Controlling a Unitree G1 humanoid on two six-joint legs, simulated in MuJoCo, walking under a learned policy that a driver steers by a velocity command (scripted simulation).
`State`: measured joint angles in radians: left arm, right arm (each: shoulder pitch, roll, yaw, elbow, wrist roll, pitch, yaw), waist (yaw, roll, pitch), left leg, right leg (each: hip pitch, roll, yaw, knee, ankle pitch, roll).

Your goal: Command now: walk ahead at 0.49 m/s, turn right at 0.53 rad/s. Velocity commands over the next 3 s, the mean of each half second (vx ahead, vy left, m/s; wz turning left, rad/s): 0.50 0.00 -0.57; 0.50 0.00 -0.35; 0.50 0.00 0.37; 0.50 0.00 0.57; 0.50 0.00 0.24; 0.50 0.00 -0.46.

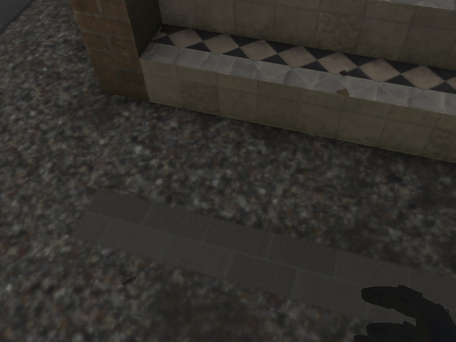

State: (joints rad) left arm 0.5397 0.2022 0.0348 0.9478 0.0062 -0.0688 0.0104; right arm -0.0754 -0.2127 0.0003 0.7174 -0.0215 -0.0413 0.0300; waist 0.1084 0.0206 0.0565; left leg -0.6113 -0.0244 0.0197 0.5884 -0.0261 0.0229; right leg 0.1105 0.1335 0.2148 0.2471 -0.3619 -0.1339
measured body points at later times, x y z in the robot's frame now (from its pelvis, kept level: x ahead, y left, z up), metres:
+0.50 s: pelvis +0.26 -0.02 +0.01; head +0.29 -0.04 +0.45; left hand +0.53 +0.12 -0.09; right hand +0.15 -0.26 -0.13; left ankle +0.18 +0.09 -0.73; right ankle +0.38 -0.18 -0.69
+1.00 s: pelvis +0.50 -0.16 +0.01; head +0.52 -0.18 +0.46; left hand +0.60 +0.09 -0.12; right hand +0.53 -0.45 -0.11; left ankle +0.71 -0.11 -0.68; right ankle +0.39 -0.17 -0.73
